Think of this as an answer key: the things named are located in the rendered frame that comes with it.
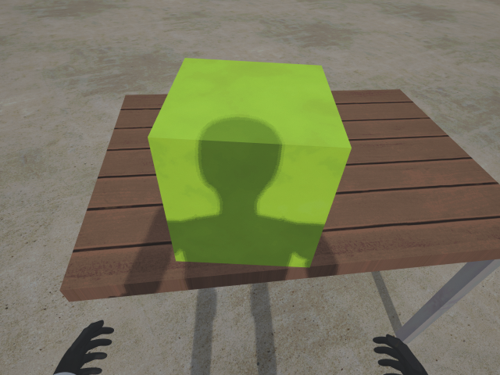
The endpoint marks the left robot hand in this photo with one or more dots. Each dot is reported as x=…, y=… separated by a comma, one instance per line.
x=75, y=357

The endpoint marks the carton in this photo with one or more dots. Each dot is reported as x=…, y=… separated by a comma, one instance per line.
x=248, y=158

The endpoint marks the right robot hand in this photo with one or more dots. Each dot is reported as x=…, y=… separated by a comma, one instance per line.
x=407, y=363

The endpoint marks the table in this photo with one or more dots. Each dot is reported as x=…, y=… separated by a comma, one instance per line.
x=409, y=196

